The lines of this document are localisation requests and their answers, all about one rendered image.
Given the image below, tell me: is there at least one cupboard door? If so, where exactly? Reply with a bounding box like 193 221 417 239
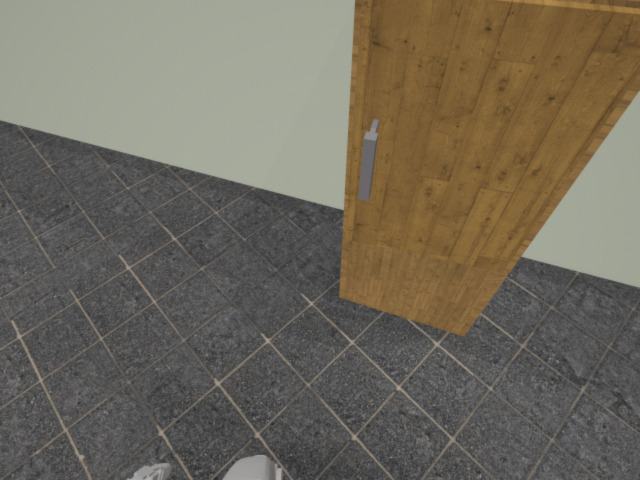
346 0 640 273

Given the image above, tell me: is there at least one left robot thigh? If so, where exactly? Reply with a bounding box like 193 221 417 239
222 456 283 480

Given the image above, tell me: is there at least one handle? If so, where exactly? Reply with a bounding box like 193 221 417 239
358 119 379 201

